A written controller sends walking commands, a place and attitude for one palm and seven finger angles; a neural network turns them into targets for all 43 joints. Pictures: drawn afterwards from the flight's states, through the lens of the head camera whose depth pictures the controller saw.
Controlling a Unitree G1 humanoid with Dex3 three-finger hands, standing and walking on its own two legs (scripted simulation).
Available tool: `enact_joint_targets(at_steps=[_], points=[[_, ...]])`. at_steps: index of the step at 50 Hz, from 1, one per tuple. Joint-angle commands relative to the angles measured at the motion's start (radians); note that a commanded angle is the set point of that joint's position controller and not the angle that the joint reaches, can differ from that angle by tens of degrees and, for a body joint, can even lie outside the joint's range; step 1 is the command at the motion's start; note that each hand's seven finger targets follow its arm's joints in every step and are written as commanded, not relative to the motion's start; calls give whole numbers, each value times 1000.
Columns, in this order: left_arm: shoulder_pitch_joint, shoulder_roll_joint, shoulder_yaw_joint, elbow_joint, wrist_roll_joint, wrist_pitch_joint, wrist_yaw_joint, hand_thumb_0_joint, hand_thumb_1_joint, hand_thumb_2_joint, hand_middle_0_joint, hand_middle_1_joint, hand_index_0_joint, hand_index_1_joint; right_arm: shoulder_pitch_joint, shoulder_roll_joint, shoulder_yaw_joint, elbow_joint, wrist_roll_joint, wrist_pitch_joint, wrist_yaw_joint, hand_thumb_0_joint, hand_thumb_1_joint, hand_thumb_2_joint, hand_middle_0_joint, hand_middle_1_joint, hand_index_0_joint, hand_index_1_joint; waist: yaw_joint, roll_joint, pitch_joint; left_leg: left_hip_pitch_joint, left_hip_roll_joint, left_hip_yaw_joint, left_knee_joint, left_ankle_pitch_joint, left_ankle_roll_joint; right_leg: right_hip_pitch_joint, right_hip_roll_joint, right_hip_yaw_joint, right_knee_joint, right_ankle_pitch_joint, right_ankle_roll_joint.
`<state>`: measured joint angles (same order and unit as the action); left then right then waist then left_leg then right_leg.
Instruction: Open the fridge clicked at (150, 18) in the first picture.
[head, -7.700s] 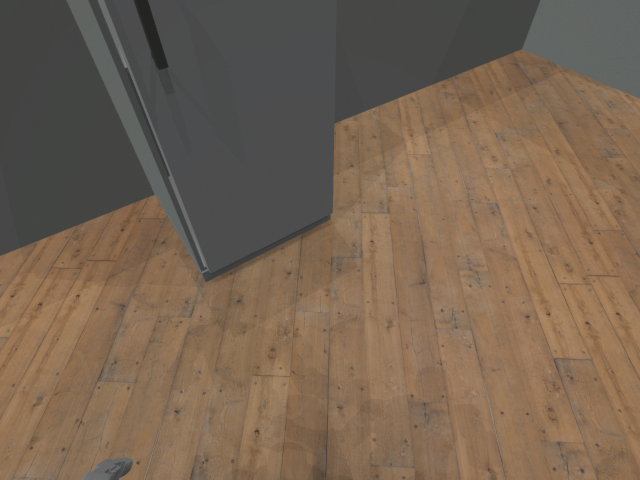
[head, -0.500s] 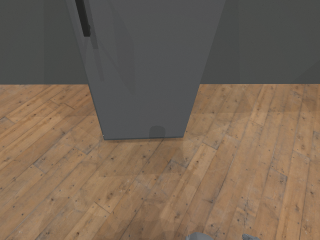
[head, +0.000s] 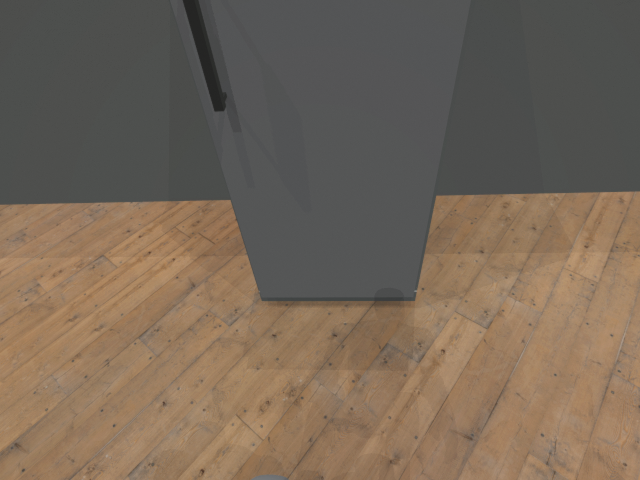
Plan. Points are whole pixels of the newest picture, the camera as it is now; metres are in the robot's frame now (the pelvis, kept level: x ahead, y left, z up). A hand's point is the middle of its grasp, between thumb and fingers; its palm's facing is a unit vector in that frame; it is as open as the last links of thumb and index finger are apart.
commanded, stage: take the last steps up to it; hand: left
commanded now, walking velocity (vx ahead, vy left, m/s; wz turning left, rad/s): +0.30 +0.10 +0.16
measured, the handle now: (202, 30) +0.81 +0.25 +0.23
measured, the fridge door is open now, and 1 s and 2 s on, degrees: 0 0 0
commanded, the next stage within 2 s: come to a stop and stand still in 0.96 s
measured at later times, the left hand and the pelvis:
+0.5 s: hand out of the picture -0.04 +0.26 -0.18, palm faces +0.17 -0.97 -0.15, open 7.4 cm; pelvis +0.08 +0.10 -0.01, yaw +3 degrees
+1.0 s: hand (204, 343) +0.39 +0.25 -0.17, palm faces -0.05 -0.98 -0.20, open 7.4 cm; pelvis +0.25 +0.08 -0.03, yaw +0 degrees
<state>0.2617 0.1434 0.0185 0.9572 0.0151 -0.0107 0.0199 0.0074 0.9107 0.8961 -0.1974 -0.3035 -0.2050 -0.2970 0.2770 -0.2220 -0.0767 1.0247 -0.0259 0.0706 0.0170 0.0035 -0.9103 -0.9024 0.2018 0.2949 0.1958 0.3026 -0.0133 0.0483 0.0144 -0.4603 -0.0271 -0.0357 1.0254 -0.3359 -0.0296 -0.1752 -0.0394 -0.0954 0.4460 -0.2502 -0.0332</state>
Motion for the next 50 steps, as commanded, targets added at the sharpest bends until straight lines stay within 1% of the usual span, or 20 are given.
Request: enact_joint_targets(at_steps=[1,9,15,17,18,19,20,21,22,24,25,27,32,41,44,46,47,48,49,50], points=[[97,163,50,-12,2,-42,9,0,900,900,-200,-300,-200,-300,-23,-57,-18,-62,-10,-34,14,0,-900,-900,200,300,200,300,39,-184,74,-185,75,3,120,100,-20,62,-263,222,-298,-169,-34],[242,152,43,81,16,-62,7,0,900,900,-200,-300,-200,-300,-122,-39,-2,-82,-5,-50,24,0,-900,-900,200,300,200,300,74,-210,93,-217,125,48,-37,124,-24,125,-292,204,-327,-150,-66],[227,184,51,118,23,-55,4,0,900,900,-200,-300,-200,-300,-162,-7,17,-102,8,-78,32,0,-900,-900,200,300,200,300,69,-246,102,37,104,116,-358,37,20,-2,-297,131,-288,-138,-79],[201,185,56,124,19,-45,3,0,900,900,-200,-300,-200,-300,-71,-8,18,-72,9,-95,23,0,-900,-900,200,300,200,300,21,-211,68,246,66,162,-506,82,27,-83,-253,80,-192,-125,-59],[196,169,53,128,15,-38,1,0,900,900,-200,-300,-200,-300,16,-35,16,-40,10,-104,13,0,-900,-900,200,300,200,300,-14,-142,41,396,54,180,-568,89,21,-154,-209,36,-99,-140,-38],[211,117,42,127,12,-34,-4,0,900,900,-200,-300,-200,-300,133,-103,-2,-4,6,-114,-2,0,-900,-900,200,300,200,300,-61,40,-21,569,141,76,-630,6,38,-249,-144,-14,129,-145,-11],[223,52,31,99,5,-28,-11,0,900,900,-200,-300,-200,-300,238,-213,-28,15,0,-115,-16,0,-900,-900,200,300,200,300,-85,304,-61,640,380,-271,-752,-137,99,-433,-28,-88,451,-340,37],[157,63,28,58,11,-28,-8,0,900,900,-200,-300,-200,-300,266,-232,-28,18,0,-107,-24,0,-900,-900,200,300,200,300,-98,238,-27,572,447,-362,-832,-234,164,-513,-27,-1,595,-357,19],[104,60,30,59,13,-24,-6,0,900,900,-200,-300,-200,-300,214,-191,-21,18,-1,-107,-35,0,-900,-900,200,300,200,300,-88,216,8,497,443,-362,-868,-288,175,-542,-57,44,711,-285,11],[94,72,41,84,16,-24,-23,0,900,900,-200,-300,-200,-300,90,-79,12,-12,5,-119,-37,0,-900,-900,200,300,200,300,-25,82,112,332,360,-195,-882,-139,155,-496,-104,70,736,-104,11],[129,65,39,106,15,-22,-29,0,900,900,-200,-300,-200,-300,64,-53,20,-12,9,-131,-39,0,-900,-900,200,300,200,300,4,66,96,308,334,-123,-885,-43,142,-450,-111,63,722,-54,21],[154,44,45,113,20,-10,-28,0,900,900,-200,-300,-200,-300,81,-13,15,-13,8,-149,-42,0,-900,-900,200,300,200,300,21,37,86,304,304,-47,-887,127,151,-437,-97,61,709,8,38],[66,56,52,61,15,7,-33,0,900,900,-200,-300,-200,-300,111,-25,23,8,14,-162,-47,0,-900,-900,200,300,200,300,35,20,109,374,317,-2,-893,296,196,-532,-102,85,660,80,59],[-221,48,35,-43,6,-4,-39,0,900,900,-200,-300,-200,-300,252,-38,24,83,-4,-150,-53,0,-900,-900,200,300,200,300,-38,4,147,489,322,60,-791,632,189,-475,-59,13,311,64,20],[-187,54,35,-36,5,-13,-37,0,900,900,-200,-300,-200,-300,249,-50,22,97,-4,-140,-55,0,-900,-900,200,300,200,300,-20,45,109,488,314,97,-684,829,171,-313,-1,-36,201,16,-14],[9,87,44,27,9,-30,-31,0,900,900,-200,-300,-200,-300,225,-62,23,97,7,-137,-53,0,-900,-900,200,300,200,300,70,14,2,420,267,137,-464,883,123,-18,46,-69,74,134,-25],[147,148,59,73,13,-42,-22,0,900,900,-200,-300,-200,-300,210,-43,24,93,17,-141,-45,0,-900,-900,200,300,200,300,130,-32,-83,260,224,161,-267,704,88,226,-42,30,70,255,-60],[262,242,84,102,11,-54,-11,0,900,900,-200,-300,-200,-300,252,12,29,69,30,-146,-40,0,-900,-900,200,300,200,300,138,-232,-207,8,73,210,53,77,40,454,-330,406,25,538,-189],[270,278,81,102,-9,-49,-9,0,900,900,-200,-300,-200,-300,219,2,25,52,31,-139,-47,0,-900,-900,200,300,200,300,130,-158,-203,-43,42,117,255,-280,42,384,-433,486,-61,646,-279],[168,250,77,75,-9,-47,-3,0,900,900,-200,-300,-200,-300,177,7,20,43,25,-124,-44,0,-900,-900,200,300,200,300,103,-148,-164,-51,87,39,297,-229,46,240,-402,471,-118,432,-258]])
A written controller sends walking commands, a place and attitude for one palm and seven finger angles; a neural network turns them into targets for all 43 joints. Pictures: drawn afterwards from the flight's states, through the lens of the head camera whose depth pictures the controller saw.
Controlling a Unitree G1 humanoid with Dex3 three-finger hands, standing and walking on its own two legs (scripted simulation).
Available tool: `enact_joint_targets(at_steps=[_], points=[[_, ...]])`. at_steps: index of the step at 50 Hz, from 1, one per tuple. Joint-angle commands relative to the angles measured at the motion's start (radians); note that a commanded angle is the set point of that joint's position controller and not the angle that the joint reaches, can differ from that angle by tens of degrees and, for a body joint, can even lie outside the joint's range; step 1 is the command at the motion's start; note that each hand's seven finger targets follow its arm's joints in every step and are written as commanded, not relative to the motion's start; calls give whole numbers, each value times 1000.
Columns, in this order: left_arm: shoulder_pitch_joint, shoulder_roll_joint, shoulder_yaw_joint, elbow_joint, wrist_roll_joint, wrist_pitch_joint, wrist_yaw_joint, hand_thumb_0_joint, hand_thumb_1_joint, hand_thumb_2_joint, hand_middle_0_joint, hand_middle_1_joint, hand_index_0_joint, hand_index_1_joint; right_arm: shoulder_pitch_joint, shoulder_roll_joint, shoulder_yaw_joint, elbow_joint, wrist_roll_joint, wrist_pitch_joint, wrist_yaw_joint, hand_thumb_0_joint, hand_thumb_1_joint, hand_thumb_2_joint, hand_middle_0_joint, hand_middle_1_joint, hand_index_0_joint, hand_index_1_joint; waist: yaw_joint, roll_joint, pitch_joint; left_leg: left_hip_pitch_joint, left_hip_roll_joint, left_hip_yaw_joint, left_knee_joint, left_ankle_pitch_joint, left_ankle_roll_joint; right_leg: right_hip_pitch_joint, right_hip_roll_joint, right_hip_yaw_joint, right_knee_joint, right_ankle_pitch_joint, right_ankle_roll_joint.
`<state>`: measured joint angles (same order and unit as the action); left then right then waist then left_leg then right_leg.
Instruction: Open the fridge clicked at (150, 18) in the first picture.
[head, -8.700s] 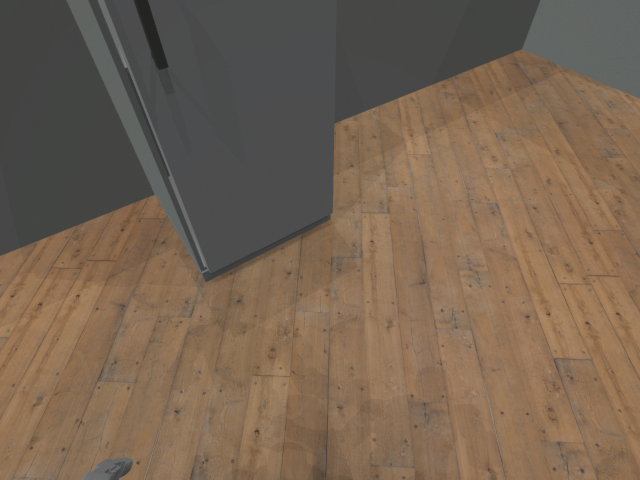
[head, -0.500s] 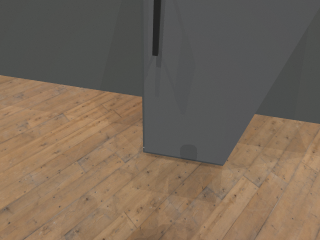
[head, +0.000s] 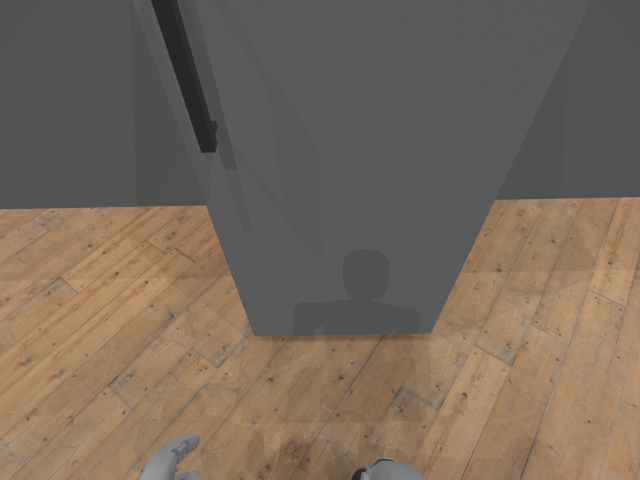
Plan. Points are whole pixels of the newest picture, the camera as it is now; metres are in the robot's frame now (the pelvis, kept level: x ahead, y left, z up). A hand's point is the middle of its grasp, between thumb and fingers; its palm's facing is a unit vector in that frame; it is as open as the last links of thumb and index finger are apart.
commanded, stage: come to a stop and stand still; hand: left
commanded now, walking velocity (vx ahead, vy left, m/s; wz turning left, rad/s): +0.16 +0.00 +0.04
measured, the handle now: (182, 39) +0.56 +0.16 +0.26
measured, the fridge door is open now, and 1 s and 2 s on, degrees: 0 0 0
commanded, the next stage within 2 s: look again from close up in 1.74 s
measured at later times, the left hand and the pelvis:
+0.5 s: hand out of the picture +0.08 +0.20 -0.16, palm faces +0.06 -0.98 -0.20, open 7.3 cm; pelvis +0.06 +0.02 +0.02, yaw -1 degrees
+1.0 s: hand out of the picture +0.07 +0.18 -0.15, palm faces -0.02 -0.97 -0.25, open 7.4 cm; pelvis +0.02 -0.01 +0.01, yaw -1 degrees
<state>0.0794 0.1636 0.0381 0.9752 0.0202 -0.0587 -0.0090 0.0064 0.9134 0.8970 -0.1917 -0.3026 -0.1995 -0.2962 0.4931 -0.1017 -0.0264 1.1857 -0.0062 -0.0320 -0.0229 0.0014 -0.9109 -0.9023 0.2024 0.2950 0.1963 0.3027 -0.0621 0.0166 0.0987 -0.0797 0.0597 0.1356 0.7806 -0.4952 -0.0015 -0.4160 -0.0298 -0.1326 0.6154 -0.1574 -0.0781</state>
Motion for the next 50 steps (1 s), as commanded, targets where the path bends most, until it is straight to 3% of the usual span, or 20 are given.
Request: enact_joint_targets(at_steps=[1,3,5,13,16,18,20,22,25,29,30,31,32,33,34,35,36,41,44,50], points=[[255,189,47,34,-14,6,28,0,900,900,-200,-300,-200,-300,-65,-104,-31,-119,-2,-11,2,0,-900,-900,200,300,200,300,120,-90,-168,-443,36,-146,539,6,18,353,-370,460,-337,117,-182],[146,112,26,12,-10,5,34,0,900,900,-200,-300,-200,-300,-44,-79,-27,-104,-16,13,8,0,-900,-900,200,300,200,300,53,-51,-102,-374,65,-138,435,117,5,155,-283,296,-399,5,-112],[99,82,13,12,-3,3,39,0,900,900,-200,-300,-200,-300,3,-51,-19,-80,-15,31,5,0,-900,-900,200,300,200,300,10,-84,-82,-281,56,-118,276,131,-21,46,-238,194,-401,143,-83],[158,137,25,31,1,39,47,0,900,900,-200,-300,-200,-300,-146,-75,-15,-140,-1,48,-1,0,-900,-900,200,300,200,300,67,-143,-124,-229,-6,-101,-82,158,-42,167,-240,214,-277,335,-98],[159,142,31,31,-4,54,51,0,900,900,-200,-300,-200,-300,-147,-99,-22,-142,-5,47,-4,0,-900,-900,200,300,200,300,49,-121,-113,-117,-5,-101,-275,299,-34,142,-222,212,-200,303,-58],[183,109,26,19,-9,66,49,0,900,900,-200,-300,-200,-300,-175,-157,-29,-162,-9,36,-7,0,-900,-900,200,300,200,300,64,16,-105,-57,119,-208,-349,610,25,80,-107,138,-114,138,25],[196,84,14,16,-8,80,48,0,900,900,-200,-300,-200,-300,-262,-201,-33,-194,-10,34,-12,0,-900,-900,200,300,200,300,87,204,-86,-179,226,-298,-466,689,114,152,-27,58,13,-140,83],[196,94,16,23,-7,90,45,0,900,900,-200,-300,-200,-300,-295,-203,-32,-207,-13,31,-21,0,-900,-900,200,300,200,300,82,191,-89,-188,257,-331,-506,709,175,121,-15,108,188,-343,88],[225,75,11,35,-3,86,41,0,900,900,-200,-300,-200,-300,-327,-212,-40,-216,-15,31,-23,0,-900,-900,200,300,200,300,82,118,-139,-74,241,-292,-434,799,192,59,-16,125,206,-345,93],[257,56,2,45,-4,76,42,0,900,900,-200,-300,-200,-300,-306,-221,-51,-200,-9,35,-16,0,-900,-900,200,300,200,300,69,114,-194,-29,199,-254,-397,743,155,146,-10,89,-19,-222,106],[276,63,1,54,-2,66,43,0,900,900,-200,-300,-200,-300,-304,-211,-52,-196,-5,35,-13,0,-900,-900,200,300,200,300,78,78,-193,-39,173,-240,-356,719,127,197,-13,91,-149,-120,104],[331,85,-12,46,9,53,76,0,900,900,-200,-300,-200,-300,-328,-258,-56,-257,17,24,-13,0,-900,-900,200,300,200,300,92,-27,-171,-17,147,-180,-155,795,62,126,-57,180,-294,18,97],[257,138,-4,-21,13,48,73,0,900,900,-200,-300,-200,-300,-282,-178,-45,-292,6,30,10,0,-900,-900,200,300,200,300,44,-136,-139,-191,39,-116,-155,335,21,140,-129,271,-283,-41,47],[218,167,-8,-43,12,42,67,0,900,900,-200,-300,-200,-300,-264,-155,-37,-299,-4,33,20,0,-900,-900,200,300,200,300,24,-66,-149,-180,-18,-74,-172,187,1,111,-164,294,-247,-110,0],[210,171,3,-62,7,31,65,0,900,900,-200,-300,-200,-300,-248,-148,-31,-297,-8,35,22,0,-900,-900,200,300,200,300,17,-126,-165,-197,-22,-80,-167,200,4,126,-147,299,-219,-64,-24],[194,163,2,-59,5,22,63,0,900,900,-200,-300,-200,-300,-243,-140,-26,-296,-12,32,21,0,-900,-900,200,300,200,300,17,-37,-175,-169,-20,-83,-205,243,8,145,-145,266,-179,6,-26],[202,158,1,-65,1,23,62,0,900,900,-200,-300,-200,-300,-239,-142,-23,-298,-10,28,20,0,-900,-900,200,300,200,300,19,-21,-147,-146,-7,-107,-223,305,17,105,-121,240,-159,-13,-10],[217,142,-8,-63,4,42,52,0,900,900,-200,-300,-200,-300,-223,-155,-16,-292,-14,36,21,0,-900,-900,200,300,200,300,37,-87,28,-220,6,-136,-279,166,22,-30,-79,225,-245,-392,14],[215,156,-3,-64,2,50,51,0,900,900,-200,-300,-200,-300,-178,-160,-11,-268,-18,37,22,0,-900,-900,200,300,200,300,35,-82,39,-222,-1,-131,-279,124,18,-66,-84,229,-268,-500,10],[233,153,-3,-49,-1,51,47,0,900,900,-200,-300,-200,-300,-135,-156,2,-231,-21,26,15,0,-900,-900,200,300,200,300,53,-43,16,-267,13,-156,-343,125,21,26,-68,209,-245,-432,15]])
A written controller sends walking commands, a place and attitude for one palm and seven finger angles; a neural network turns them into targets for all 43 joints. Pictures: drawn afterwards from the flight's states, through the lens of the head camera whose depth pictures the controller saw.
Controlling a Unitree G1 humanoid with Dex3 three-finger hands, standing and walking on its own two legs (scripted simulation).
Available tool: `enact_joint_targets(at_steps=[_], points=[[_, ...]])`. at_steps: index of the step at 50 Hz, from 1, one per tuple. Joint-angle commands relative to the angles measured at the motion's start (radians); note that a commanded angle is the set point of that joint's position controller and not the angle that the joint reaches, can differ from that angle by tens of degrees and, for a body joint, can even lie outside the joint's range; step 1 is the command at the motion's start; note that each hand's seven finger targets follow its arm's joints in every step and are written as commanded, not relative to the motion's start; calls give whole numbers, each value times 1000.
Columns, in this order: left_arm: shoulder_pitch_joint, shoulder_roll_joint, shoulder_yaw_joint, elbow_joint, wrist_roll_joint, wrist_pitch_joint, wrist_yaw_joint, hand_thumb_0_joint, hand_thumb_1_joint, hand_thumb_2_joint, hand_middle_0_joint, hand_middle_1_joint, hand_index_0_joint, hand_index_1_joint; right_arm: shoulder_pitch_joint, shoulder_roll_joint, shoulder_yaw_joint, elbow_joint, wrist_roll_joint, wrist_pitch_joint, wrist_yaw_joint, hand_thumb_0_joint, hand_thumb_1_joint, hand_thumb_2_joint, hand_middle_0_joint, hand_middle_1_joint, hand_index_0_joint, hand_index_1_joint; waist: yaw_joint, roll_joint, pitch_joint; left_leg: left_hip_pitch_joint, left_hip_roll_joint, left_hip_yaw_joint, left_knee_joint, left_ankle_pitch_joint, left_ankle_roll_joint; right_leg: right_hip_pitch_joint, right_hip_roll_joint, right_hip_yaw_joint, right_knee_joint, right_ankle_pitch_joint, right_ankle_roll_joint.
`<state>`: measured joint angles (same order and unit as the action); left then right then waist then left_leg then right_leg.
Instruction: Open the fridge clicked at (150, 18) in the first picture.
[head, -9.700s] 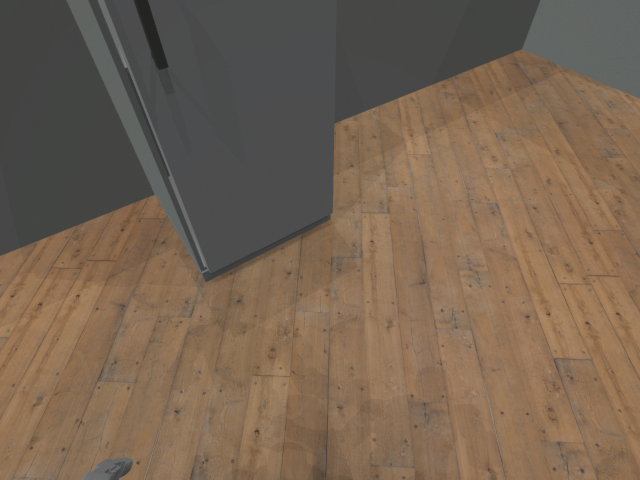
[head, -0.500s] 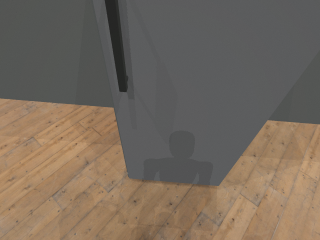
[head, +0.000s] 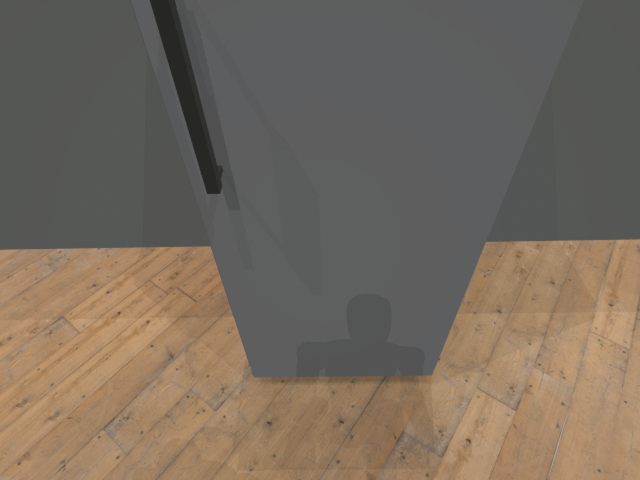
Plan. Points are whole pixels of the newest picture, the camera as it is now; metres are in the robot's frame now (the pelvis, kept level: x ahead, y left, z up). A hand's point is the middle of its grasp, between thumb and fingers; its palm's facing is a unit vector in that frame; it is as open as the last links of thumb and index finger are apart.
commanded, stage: come to a stop and stand still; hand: left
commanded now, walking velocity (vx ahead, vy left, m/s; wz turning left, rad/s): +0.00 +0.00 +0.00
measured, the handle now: (193, 93) +0.53 +0.18 +0.25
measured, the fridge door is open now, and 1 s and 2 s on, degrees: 0 0 0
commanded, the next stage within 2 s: look again from close up in 0.74 s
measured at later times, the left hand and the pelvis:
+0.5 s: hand out of the picture +0.03 +0.19 -0.16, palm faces +0.01 -0.98 -0.20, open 7.4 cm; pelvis +0.02 +0.01 +0.01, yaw +0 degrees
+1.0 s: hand out of the picture +0.08 +0.23 -0.15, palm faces -0.01 -0.96 -0.28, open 7.4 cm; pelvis +0.05 +0.01 +0.01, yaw +0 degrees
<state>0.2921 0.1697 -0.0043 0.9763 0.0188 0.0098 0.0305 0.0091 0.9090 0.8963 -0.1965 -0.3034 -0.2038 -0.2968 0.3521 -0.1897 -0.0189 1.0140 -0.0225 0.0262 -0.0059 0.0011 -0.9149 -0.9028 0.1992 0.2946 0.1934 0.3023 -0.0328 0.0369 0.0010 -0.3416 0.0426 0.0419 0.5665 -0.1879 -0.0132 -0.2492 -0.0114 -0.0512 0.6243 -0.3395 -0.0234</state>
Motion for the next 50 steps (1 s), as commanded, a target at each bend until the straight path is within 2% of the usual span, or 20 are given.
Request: enact_joint_targets(at_steps=[1,7,12,14,20,22,24,26,29,31,39,50], points=[[17,145,40,-46,-2,-18,7,0,900,900,-200,-300,-200,-300,10,-70,-4,-52,-4,-35,-3,0,-900,-900,200,300,200,300,25,-56,115,-12,30,-66,-130,-175,33,-133,-87,131,-253,-234,-40],[22,134,35,-15,-6,-24,4,0,900,900,-200,-300,-200,-300,25,-66,3,-13,1,-47,-8,0,-900,-900,200,300,200,300,32,-27,79,12,44,-73,-151,-103,31,-72,-83,118,-247,-125,-35],[26,129,32,15,-6,-30,3,0,900,900,-200,-300,-200,-300,24,-70,4,11,5,-56,-13,0,-900,-900,200,300,200,300,32,-25,42,53,55,-71,-150,-11,32,-23,-81,104,-239,-14,-27],[27,125,30,25,-7,-29,3,0,900,900,-200,-300,-200,-300,18,-71,3,18,6,-56,-14,0,-900,-900,200,300,200,300,32,-10,45,65,59,-75,-157,-12,33,-28,-78,100,-241,-11,-24],[33,133,29,50,-1,-36,2,0,900,900,-200,-300,-200,-300,-19,-82,-2,27,10,-59,-17,0,-900,-900,200,300,200,300,30,-34,36,113,66,-69,-155,46,37,-18,-79,102,-247,67,-17],[27,138,30,54,-2,-36,2,0,900,900,-200,-300,-200,-300,-41,-95,-5,26,10,-60,-17,0,-900,-900,200,300,200,300,31,-17,34,122,68,-70,-156,58,39,-16,-83,99,-244,83,-16],[23,145,30,60,0,-37,1,0,900,900,-200,-300,-200,-300,-58,-110,-7,29,11,-62,-18,0,-900,-900,200,300,200,300,29,-27,26,133,69,-74,-161,61,40,-11,-84,102,-249,89,-14],[22,154,32,65,1,-41,0,0,900,900,-200,-300,-200,-300,-79,-121,-10,26,11,-64,-18,0,-900,-900,200,300,200,300,32,-37,21,152,71,-70,-153,107,43,-2,-89,102,-246,149,-12],[11,168,33,69,1,-40,-2,0,900,900,-200,-300,-200,-300,-110,-139,-8,26,11,-63,-17,0,-900,-900,200,300,200,300,34,-26,26,153,72,-74,-168,87,42,1,-90,102,-253,126,-9],[6,179,33,72,2,-41,-3,0,900,900,-200,-300,-200,-300,-124,-147,-9,24,11,-65,-17,0,-900,-900,200,300,200,300,35,-21,18,164,73,-72,-165,116,43,14,-95,103,-253,163,-8],[-31,214,32,72,1,-40,-8,0,900,900,-200,-300,-200,-300,-174,-181,-6,24,9,-61,-13,0,-900,-900,200,300,200,300,38,-43,19,170,74,-77,-184,111,41,28,-103,106,-273,167,-6],[-61,242,36,67,1,-41,-9,0,900,900,-200,-300,-200,-300,-192,-199,-2,38,9,-64,-13,0,-900,-900,200,300,200,300,44,-49,-24,201,78,-79,-183,210,42,84,-109,93,-266,270,-2]])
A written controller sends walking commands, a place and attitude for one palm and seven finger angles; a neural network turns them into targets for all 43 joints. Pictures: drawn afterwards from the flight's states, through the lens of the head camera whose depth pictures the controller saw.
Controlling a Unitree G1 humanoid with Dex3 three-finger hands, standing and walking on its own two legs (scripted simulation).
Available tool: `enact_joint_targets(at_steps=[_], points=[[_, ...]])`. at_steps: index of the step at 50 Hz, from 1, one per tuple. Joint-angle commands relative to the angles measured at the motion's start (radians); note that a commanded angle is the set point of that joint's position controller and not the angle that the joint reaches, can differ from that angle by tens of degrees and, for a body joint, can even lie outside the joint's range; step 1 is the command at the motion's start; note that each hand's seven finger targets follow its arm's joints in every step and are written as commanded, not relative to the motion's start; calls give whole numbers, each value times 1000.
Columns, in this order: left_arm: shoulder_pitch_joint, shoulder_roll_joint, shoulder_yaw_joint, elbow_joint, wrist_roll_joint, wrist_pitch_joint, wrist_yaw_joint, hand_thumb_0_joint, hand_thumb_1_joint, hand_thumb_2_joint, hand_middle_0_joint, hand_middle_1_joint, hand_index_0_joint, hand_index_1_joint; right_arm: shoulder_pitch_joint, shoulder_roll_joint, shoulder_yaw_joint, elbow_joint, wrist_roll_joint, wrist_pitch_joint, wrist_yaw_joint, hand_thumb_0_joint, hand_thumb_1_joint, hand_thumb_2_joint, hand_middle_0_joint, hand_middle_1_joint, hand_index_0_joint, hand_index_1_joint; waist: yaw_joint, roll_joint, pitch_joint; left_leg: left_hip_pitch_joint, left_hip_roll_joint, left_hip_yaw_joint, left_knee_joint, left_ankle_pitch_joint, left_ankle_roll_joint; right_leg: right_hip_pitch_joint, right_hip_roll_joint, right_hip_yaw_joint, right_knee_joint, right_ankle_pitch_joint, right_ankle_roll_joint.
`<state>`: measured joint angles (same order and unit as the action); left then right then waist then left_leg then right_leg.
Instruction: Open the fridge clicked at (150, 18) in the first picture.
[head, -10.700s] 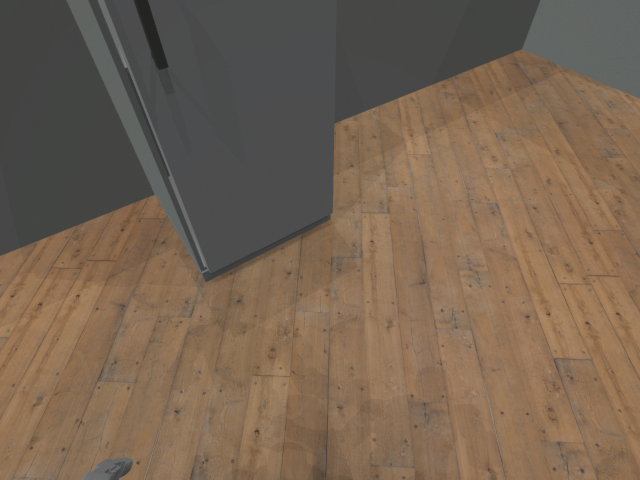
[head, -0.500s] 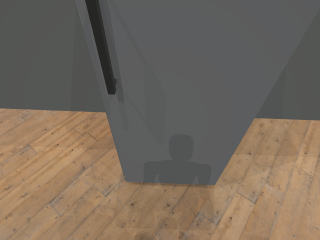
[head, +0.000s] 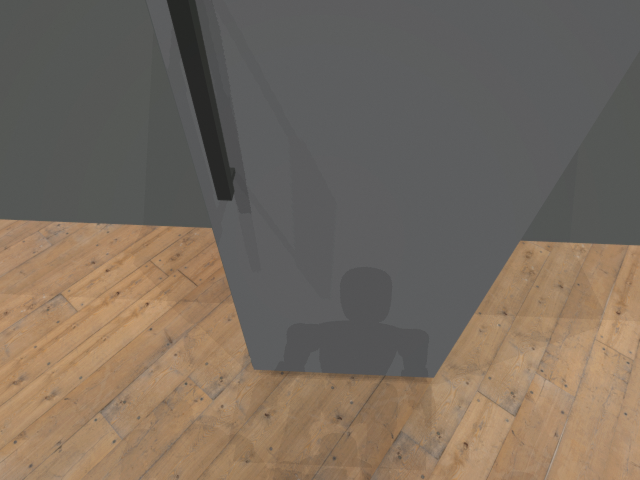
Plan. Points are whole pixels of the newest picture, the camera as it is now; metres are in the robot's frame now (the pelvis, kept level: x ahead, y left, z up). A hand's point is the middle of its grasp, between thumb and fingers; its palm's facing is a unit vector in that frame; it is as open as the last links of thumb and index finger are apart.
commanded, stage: look again from close up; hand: left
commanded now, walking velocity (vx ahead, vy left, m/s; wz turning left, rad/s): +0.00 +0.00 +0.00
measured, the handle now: (208, 93) +0.49 +0.18 +0.24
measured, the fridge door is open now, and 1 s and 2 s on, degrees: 0 0 0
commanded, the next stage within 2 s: raise the hand to about handle height in 0.68 s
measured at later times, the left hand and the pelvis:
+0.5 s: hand out of the picture +0.04 +0.20 -0.17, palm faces -0.01 -0.97 -0.25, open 7.4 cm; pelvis +0.01 +0.00 +0.00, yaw +0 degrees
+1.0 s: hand (157, 410) +0.19 +0.21 +0.00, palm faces +0.19 -0.98 -0.08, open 7.7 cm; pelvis -0.03 +0.00 -0.02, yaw +2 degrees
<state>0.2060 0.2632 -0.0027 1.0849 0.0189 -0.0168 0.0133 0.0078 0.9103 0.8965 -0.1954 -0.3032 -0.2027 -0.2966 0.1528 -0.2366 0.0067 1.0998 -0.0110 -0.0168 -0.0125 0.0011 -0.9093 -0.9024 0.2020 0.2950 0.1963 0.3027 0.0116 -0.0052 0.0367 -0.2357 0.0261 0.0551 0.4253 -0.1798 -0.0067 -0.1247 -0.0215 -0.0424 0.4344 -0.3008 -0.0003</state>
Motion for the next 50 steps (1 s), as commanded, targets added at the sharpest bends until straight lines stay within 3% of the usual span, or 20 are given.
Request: enact_joint_targets(at_steps=[1,9,20,29,38,39,40,41,42,43,44,45,46,48,49,50], points=[[20,152,35,-42,0,-14,8,0,900,900,-200,-300,-200,-300,10,-157,-28,-45,-2,-21,-7,0,-900,-900,200,300,200,300,-3,-7,-59,92,95,-91,-46,201,35,-39,-101,83,-76,226,-25],[13,146,33,-36,-2,-10,8,0,900,900,-200,-300,-200,-300,13,-153,-24,-31,-3,-19,-7,0,-900,-900,200,300,200,300,-2,5,-47,97,95,-89,-61,177,31,-41,-100,83,-94,193,-23],[35,133,34,-27,0,-13,12,0,900,900,-200,-300,-200,-300,32,-132,-22,-16,-1,-20,-12,0,-900,-900,200,300,200,300,-1,-13,-54,112,95,-82,-50,231,30,-14,-103,76,-95,279,-22],[54,115,27,-16,-2,-11,13,0,900,900,-200,-300,-200,-300,36,-120,-21,-7,-1,-15,-12,0,-900,-900,200,300,200,300,-3,10,-25,106,91,-82,-62,176,24,-36,-102,81,-117,224,-22],[78,98,25,-5,-2,-11,14,0,900,900,-200,-300,-200,-300,47,-108,-20,-3,0,-16,-14,0,-900,-900,200,300,200,300,-1,-4,-15,104,91,-84,-67,164,24,-42,-99,80,-125,207,-20],[172,26,9,8,7,-31,62,0,900,900,-200,-300,-200,-300,7,-82,-22,-77,7,-18,-6,0,-900,-900,200,300,200,300,12,33,60,27,78,-23,165,185,1,-105,-149,157,-124,541,18],[-565,471,350,-1455,-171,-206,47,0,877,890,-202,-315,-202,-315,-31,-210,-81,-368,16,-125,-86,0,-900,-900,200,300,200,300,-52,312,-254,283,-31,-24,59,273,-2,-51,-71,87,-60,684,-10],[-166,248,149,-1317,-130,-191,69,0,853,880,-203,-330,-203,-330,24,-136,-14,-360,14,-224,-109,0,-900,-900,200,300,200,300,11,361,-424,356,-11,-3,18,506,3,58,-35,21,59,531,-55],[179,33,101,-1067,-137,-87,71,0,830,870,-205,-345,-205,-345,74,-89,-13,-353,26,-264,-82,0,-900,-900,200,300,200,300,4,149,-355,326,23,-19,19,558,28,-24,14,-38,116,385,-35],[80,23,89,-1201,-170,-99,51,0,807,860,-207,-360,-207,-360,43,-128,-26,-399,50,-279,-71,0,-900,-900,200,300,200,300,-24,33,-242,238,22,-49,44,465,41,-124,21,-59,104,317,-15],[39,67,149,-1217,-176,-136,21,0,783,850,-208,-375,-208,-375,32,-149,-56,-429,41,-291,-70,0,-900,-900,200,300,200,300,-37,-40,-196,141,12,-52,82,323,38,-187,22,-60,75,263,-8],[120,36,165,-1072,-180,-166,-10,0,760,840,-210,-390,-210,-390,39,-138,-62,-434,28,-294,-68,0,-900,-900,200,300,200,300,-56,-120,-58,34,-6,-58,112,204,41,-260,29,-68,67,242,-6],[152,14,194,-978,-203,-234,-51,0,737,830,-212,-405,-212,-405,47,-143,-74,-437,18,-293,-52,0,-900,-900,200,300,200,300,-51,-199,-27,-66,-14,-68,157,103,29,-352,32,-73,96,178,0],[287,-35,216,-868,-252,-401,-175,0,690,810,-215,-435,-215,-435,-11,-138,-85,-475,3,-299,-23,0,-900,-900,200,300,200,300,13,-205,-54,-235,-25,-64,258,-14,11,-459,35,-64,218,69,-5],[325,-43,227,-851,-283,-477,-249,0,667,800,-217,-450,-217,-450,-36,-138,-87,-503,1,-303,-8,0,-900,-900,200,300,200,300,39,-174,-97,-302,-30,-59,309,-59,3,-487,28,-52,278,25,-12],[340,9,281,-865,-299,-546,-330,0,643,790,-218,-465,-218,-465,-27,-142,-95,-532,8,-306,9,0,-900,-900,200,300,200,300,70,-25,-166,-312,-40,-46,354,-45,-2,-456,21,-23,335,51,-34]])
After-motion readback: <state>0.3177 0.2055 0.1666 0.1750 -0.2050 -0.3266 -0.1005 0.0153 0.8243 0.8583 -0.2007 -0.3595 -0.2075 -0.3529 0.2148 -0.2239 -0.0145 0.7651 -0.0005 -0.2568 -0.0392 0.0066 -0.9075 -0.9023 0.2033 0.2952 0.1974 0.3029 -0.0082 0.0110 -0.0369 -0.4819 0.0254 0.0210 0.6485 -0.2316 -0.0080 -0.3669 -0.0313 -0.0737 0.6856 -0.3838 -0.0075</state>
